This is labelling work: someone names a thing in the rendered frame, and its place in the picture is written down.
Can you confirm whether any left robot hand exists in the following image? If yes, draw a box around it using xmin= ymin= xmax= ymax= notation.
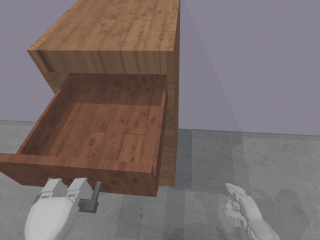
xmin=24 ymin=177 xmax=93 ymax=240

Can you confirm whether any drawer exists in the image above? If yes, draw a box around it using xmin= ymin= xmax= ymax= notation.
xmin=0 ymin=73 xmax=168 ymax=197

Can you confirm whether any handle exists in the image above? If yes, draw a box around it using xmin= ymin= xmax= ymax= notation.
xmin=32 ymin=177 xmax=103 ymax=214

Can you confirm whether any right robot hand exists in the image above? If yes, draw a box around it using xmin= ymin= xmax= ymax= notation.
xmin=224 ymin=183 xmax=264 ymax=232

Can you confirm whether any cabinet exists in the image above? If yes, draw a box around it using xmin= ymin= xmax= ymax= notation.
xmin=26 ymin=0 xmax=181 ymax=186

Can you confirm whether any right robot forearm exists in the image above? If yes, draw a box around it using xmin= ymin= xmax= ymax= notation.
xmin=247 ymin=219 xmax=280 ymax=240

